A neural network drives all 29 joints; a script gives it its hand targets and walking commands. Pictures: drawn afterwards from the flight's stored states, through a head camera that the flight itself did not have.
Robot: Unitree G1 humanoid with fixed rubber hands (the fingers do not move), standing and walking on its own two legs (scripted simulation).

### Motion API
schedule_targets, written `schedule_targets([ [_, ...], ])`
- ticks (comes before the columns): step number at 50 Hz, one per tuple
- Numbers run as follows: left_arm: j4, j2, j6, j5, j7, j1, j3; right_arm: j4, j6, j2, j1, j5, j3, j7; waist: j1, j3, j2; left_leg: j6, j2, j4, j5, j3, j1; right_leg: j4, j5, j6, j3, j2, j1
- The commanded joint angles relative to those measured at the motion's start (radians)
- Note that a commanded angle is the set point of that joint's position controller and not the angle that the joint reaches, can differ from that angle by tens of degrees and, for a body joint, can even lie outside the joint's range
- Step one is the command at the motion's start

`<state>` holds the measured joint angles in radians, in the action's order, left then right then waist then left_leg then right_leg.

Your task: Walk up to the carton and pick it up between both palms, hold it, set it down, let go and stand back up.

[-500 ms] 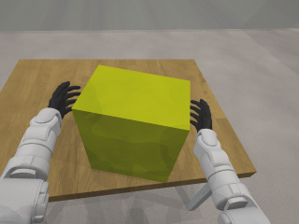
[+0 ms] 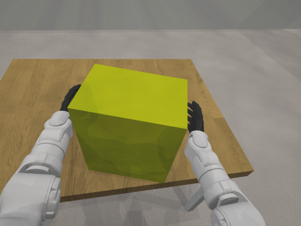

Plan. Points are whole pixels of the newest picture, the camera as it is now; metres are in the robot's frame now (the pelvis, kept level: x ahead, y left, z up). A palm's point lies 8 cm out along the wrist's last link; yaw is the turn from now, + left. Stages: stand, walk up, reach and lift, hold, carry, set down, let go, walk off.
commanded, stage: reach and lift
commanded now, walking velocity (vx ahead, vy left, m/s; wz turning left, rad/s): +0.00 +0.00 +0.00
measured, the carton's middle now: (132, 129) +0.39 +0.01 +0.04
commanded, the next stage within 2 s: none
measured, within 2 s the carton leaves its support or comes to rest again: leaves its support in 1.76 s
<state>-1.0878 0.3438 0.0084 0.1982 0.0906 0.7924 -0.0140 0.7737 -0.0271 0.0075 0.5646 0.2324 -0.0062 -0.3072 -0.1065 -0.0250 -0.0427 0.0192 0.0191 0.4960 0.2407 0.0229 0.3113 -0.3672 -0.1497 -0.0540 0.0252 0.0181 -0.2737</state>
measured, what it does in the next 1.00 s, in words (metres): stands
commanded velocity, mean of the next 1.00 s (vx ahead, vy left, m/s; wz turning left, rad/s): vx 0.00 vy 0.00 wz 0.00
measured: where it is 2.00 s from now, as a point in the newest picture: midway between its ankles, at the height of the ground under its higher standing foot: outside the picture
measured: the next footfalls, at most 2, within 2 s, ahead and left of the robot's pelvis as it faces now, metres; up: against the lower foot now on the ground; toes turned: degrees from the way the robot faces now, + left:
none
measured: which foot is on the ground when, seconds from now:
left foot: down 0.00-1.00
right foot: down 0.00-1.00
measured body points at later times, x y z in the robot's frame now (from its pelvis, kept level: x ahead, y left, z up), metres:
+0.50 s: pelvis +0.00 +0.01 +0.00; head +0.03 +0.04 +0.45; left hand +0.44 +0.18 +0.08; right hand +0.37 -0.16 +0.07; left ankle +0.01 +0.10 -0.74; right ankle +0.02 -0.16 -0.74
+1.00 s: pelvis +0.01 +0.01 +0.01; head +0.04 +0.05 +0.45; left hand +0.44 +0.18 +0.08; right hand +0.37 -0.16 +0.07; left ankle +0.01 +0.10 -0.74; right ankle +0.02 -0.16 -0.74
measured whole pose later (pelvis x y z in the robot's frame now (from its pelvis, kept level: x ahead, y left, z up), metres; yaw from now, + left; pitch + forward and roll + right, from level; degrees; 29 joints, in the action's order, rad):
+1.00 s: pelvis +0.01 +0.01 +0.01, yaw +1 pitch -1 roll -2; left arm -0.93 0.15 0.02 -0.23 0.16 0.75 -0.31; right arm 0.79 -0.23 -0.11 0.52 -0.11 0.34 -0.22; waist -0.07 0.07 -0.07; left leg 0.03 0.00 0.39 0.21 0.03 0.17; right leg -0.24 -0.11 -0.07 -0.01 0.05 -0.11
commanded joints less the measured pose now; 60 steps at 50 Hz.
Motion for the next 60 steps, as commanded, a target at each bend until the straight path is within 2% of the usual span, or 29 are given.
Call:
schedule_targets([
  [1, 0.172, 0.104, 0.041, -0.010, -0.009, 0.413, -0.013, -0.182, -0.046, 0.058, 0.353, -0.033, 0.039, -0.012, -0.012, -0.473, 0.130, -0.058, -0.026, -0.041, -0.265, 0.031, -0.189, 0.011, 0.213, 0.050, -0.069, -0.045, 0.115],
  [4, 0.191, 0.098, 0.031, -0.020, -0.011, 0.391, -0.050, -0.193, -0.047, 0.031, 0.332, -0.027, 0.002, -0.015, 0.015, -0.490, 0.105, -0.057, -0.030, -0.024, -0.328, 0.047, -0.188, -0.010, 0.311, 0.039, -0.062, -0.036, 0.154],
  [7, 0.208, 0.037, 0.028, -0.024, -0.013, 0.435, -0.008, -0.135, -0.039, 0.007, 0.359, -0.037, 0.024, -0.018, -0.022, -0.436, 0.144, -0.066, -0.017, -0.046, -0.285, 0.034, -0.196, 0.021, 0.206, 0.053, -0.078, -0.045, 0.102],
  [8, 0.200, 0.046, 0.024, -0.035, -0.016, 0.419, -0.023, -0.142, -0.041, -0.005, 0.359, -0.035, 0.012, -0.016, 0.000, -0.433, 0.144, -0.067, -0.013, -0.047, -0.285, 0.033, -0.205, 0.021, 0.198, 0.048, -0.080, -0.043, 0.107],
  [10, 0.203, 0.012, 0.024, -0.046, -0.018, 0.431, -0.018, -0.142, -0.049, -0.007, 0.373, -0.059, 0.029, -0.015, -0.018, -0.451, 0.148, -0.065, -0.013, -0.040, -0.284, 0.035, -0.187, 0.018, 0.191, 0.058, -0.076, -0.040, 0.101],
  [12, 0.253, 0.016, 0.025, -0.056, -0.028, 0.428, -0.031, -0.176, -0.061, 0.003, 0.371, -0.059, 0.030, -0.011, 0.006, -0.506, 0.158, -0.073, -0.012, -0.039, -0.339, 0.033, -0.217, 0.019, 0.239, 0.055, -0.071, -0.048, 0.101],
  [13, 0.264, -0.005, 0.017, -0.057, -0.027, 0.408, -0.014, -0.175, -0.065, 0.005, 0.349, -0.054, 0.017, -0.014, -0.009, -0.517, 0.157, -0.087, -0.007, -0.024, -0.399, 0.027, -0.246, 0.017, 0.274, 0.054, -0.085, -0.058, 0.104],
  [14, 0.245, -0.018, 0.005, -0.074, -0.025, 0.396, -0.023, -0.123, -0.059, -0.017, 0.348, -0.051, 0.019, -0.010, -0.005, -0.469, 0.182, -0.088, -0.007, -0.019, -0.396, 0.027, -0.248, 0.023, 0.255, 0.055, -0.085, -0.056, 0.089],
  [16, 0.244, -0.014, -0.003, -0.094, -0.024, 0.410, -0.046, -0.120, -0.061, -0.030, 0.354, -0.065, 0.029, -0.012, 0.004, -0.435, 0.156, -0.080, -0.004, -0.038, -0.361, 0.031, -0.224, 0.038, 0.216, 0.051, -0.083, -0.051, 0.095],
  [17, 0.295, -0.039, 0.000, -0.096, -0.023, 0.397, -0.031, -0.165, -0.070, -0.037, 0.355, -0.068, 0.028, -0.013, -0.014, -0.457, 0.158, -0.080, -0.010, -0.037, -0.354, 0.032, -0.235, 0.038, 0.221, 0.052, -0.088, -0.056, 0.092],
  [18, 0.326, -0.060, 0.002, -0.095, -0.022, 0.407, -0.029, -0.165, -0.070, -0.043, 0.352, -0.071, 0.024, -0.008, 0.008, -0.451, 0.170, -0.082, -0.005, -0.044, -0.362, 0.031, -0.242, 0.039, 0.209, 0.051, -0.090, -0.049, 0.094],
  [22, 0.246, -0.076, -0.008, -0.135, -0.018, 0.388, -0.052, -0.143, -0.064, -0.060, 0.361, -0.111, 0.046, 0.007, 0.003, -0.408, 0.127, -0.058, -0.006, -0.070, -0.262, 0.028, -0.198, 0.049, 0.140, 0.051, -0.089, -0.047, 0.100],
  [24, 0.284, -0.105, 0.003, -0.143, -0.011, 0.380, -0.058, -0.152, -0.067, -0.093, 0.330, -0.138, 0.057, 0.014, -0.001, -0.429, 0.121, -0.049, -0.006, -0.087, -0.247, 0.036, -0.218, 0.056, 0.132, 0.058, -0.092, -0.041, 0.112],
  [25, 0.275, -0.099, 0.016, -0.149, -0.010, 0.398, -0.067, -0.168, -0.084, -0.079, 0.368, -0.145, 0.064, 0.019, 0.016, -0.435, 0.123, -0.056, -0.005, -0.078, -0.266, 0.037, -0.200, 0.051, 0.132, 0.056, -0.094, -0.037, 0.106],
  [26, 0.253, -0.107, 0.019, -0.150, -0.011, 0.397, -0.066, -0.134, -0.083, -0.087, 0.358, -0.162, 0.072, 0.019, -0.001, -0.403, 0.127, -0.058, -0.007, -0.083, -0.241, 0.036, -0.196, 0.054, 0.113, 0.059, -0.093, -0.033, 0.097],
  [31, 0.245, -0.142, 0.034, -0.207, 0.006, 0.381, -0.096, -0.109, -0.114, -0.106, 0.339, -0.209, 0.101, 0.034, 0.001, -0.394, 0.106, -0.059, -0.011, -0.097, -0.265, 0.045, -0.214, 0.057, 0.140, 0.051, -0.105, -0.033, 0.141],
  [33, 0.287, -0.147, 0.041, -0.229, 0.017, 0.390, -0.105, -0.101, -0.134, -0.113, 0.337, -0.221, 0.118, 0.041, 0.008, -0.407, 0.139, -0.069, -0.012, -0.082, -0.316, 0.047, -0.239, 0.059, 0.164, 0.054, -0.104, -0.028, 0.144],
  [36, 0.238, -0.177, 0.045, -0.248, 0.027, 0.355, -0.109, -0.065, -0.154, -0.143, 0.304, -0.250, 0.128, 0.047, -0.001, -0.370, 0.108, -0.063, -0.021, -0.088, -0.304, 0.052, -0.233, 0.073, 0.164, 0.048, -0.108, -0.033, 0.156],
  [38, 0.255, -0.186, 0.051, -0.282, 0.025, 0.336, -0.124, -0.081, -0.177, -0.152, 0.307, -0.248, 0.121, 0.054, 0.027, -0.391, 0.121, -0.067, -0.017, -0.086, -0.339, 0.052, -0.257, 0.073, 0.173, 0.049, -0.111, -0.036, 0.168],
  [39, 0.253, -0.208, 0.055, -0.273, 0.027, 0.338, -0.112, -0.064, -0.180, -0.175, 0.304, -0.254, 0.104, 0.059, 0.012, -0.354, 0.108, -0.069, -0.017, -0.089, -0.342, 0.051, -0.253, 0.081, 0.173, 0.051, -0.116, -0.037, 0.167],
  [41, 0.214, -0.263, 0.053, -0.290, 0.057, 0.317, -0.113, -0.062, -0.178, -0.241, 0.299, -0.268, 0.083, 0.076, 0.027, -0.286, 0.079, -0.053, -0.024, -0.116, -0.281, 0.057, -0.217, 0.094, 0.132, 0.054, -0.110, -0.029, 0.197],
  [44, 0.241, -0.363, 0.051, -0.375, 0.089, 0.373, -0.140, -0.030, -0.188, -0.329, 0.329, -0.346, 0.116, 0.114, 0.017, -0.287, 0.110, -0.058, -0.027, -0.131, -0.258, 0.059, -0.229, 0.099, 0.120, 0.047, -0.111, -0.023, 0.222],
  [47, 0.231, -0.533, 0.037, -0.449, 0.134, 0.346, -0.126, -0.027, -0.214, -0.478, 0.326, -0.400, 0.088, 0.162, 0.041, -0.252, 0.112, -0.067, -0.027, -0.149, -0.342, 0.071, -0.268, 0.120, 0.165, 0.049, -0.119, -0.033, 0.262],
  [48, 0.230, -0.630, 0.039, -0.460, 0.157, 0.359, -0.094, -0.035, -0.221, -0.578, 0.338, -0.431, 0.062, 0.186, 0.030, -0.266, 0.105, -0.068, -0.028, -0.156, -0.343, 0.067, -0.280, 0.131, 0.176, 0.051, -0.126, -0.037, 0.278],
  [50, 0.268, -0.701, 0.038, -0.486, 0.177, 0.329, -0.072, -0.068, -0.248, -0.593, 0.309, -0.433, 0.001, 0.214, 0.049, -0.307, 0.125, -0.083, -0.031, -0.156, -0.447, 0.074, -0.324, 0.130, 0.244, 0.036, -0.128, -0.053, 0.331],
  [52, 0.316, -0.702, 0.043, -0.473, 0.173, 0.338, -0.059, -0.039, -0.257, -0.580, 0.265, -0.428, -0.020, 0.214, 0.026, -0.295, 0.133, -0.093, -0.022, -0.150, -0.501, 0.063, -0.363, 0.137, 0.268, 0.041, -0.141, -0.056, 0.320],
  [54, 0.275, -0.732, 0.029, -0.479, 0.176, 0.310, -0.042, -0.068, -0.269, -0.574, 0.295, -0.427, -0.020, 0.213, 0.009, -0.269, 0.096, -0.089, -0.027, -0.149, -0.459, 0.062, -0.352, 0.148, 0.243, 0.040, -0.142, -0.061, 0.313],
  [56, 0.270, -0.734, 0.015, -0.501, 0.187, 0.270, -0.060, -0.044, -0.268, -0.583, 0.262, -0.427, -0.023, 0.211, 0.022, -0.207, 0.090, -0.084, -0.029, -0.158, -0.458, 0.065, -0.332, 0.155, 0.269, 0.037, -0.137, -0.059, 0.341],
  [60, 0.325, -0.753, 0.002, -0.509, 0.194, 0.246, -0.046, -0.071, -0.286, -0.565, 0.238, -0.431, -0.022, 0.202, -0.002, -0.223, 0.099, -0.091, -0.030, -0.164, -0.482, 0.066, -0.344, 0.155, 0.286, 0.037, -0.144, -0.060, 0.353],
])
